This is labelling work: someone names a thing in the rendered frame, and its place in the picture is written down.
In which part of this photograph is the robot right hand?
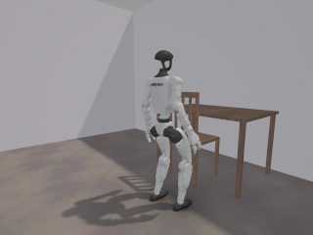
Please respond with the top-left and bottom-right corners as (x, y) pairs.
(187, 132), (201, 154)

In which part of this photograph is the table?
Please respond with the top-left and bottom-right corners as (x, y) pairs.
(156, 104), (279, 199)

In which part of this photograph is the chair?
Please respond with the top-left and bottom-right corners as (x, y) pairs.
(168, 91), (220, 187)

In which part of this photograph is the left robot foot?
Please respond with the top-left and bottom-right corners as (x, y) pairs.
(150, 190), (168, 202)

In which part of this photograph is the robot left upper arm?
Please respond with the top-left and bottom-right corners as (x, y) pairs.
(141, 77), (153, 108)

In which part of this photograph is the robot right forearm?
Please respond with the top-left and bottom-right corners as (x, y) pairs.
(176, 102), (195, 135)

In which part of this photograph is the robot left forearm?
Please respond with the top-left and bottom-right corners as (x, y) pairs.
(141, 105), (152, 127)

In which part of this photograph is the robot left hand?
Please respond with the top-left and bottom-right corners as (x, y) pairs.
(145, 125), (156, 143)

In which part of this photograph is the robot left shin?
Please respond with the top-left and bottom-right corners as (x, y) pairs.
(154, 156), (169, 195)

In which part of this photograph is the robot right upper arm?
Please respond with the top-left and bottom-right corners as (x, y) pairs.
(169, 75), (183, 112)

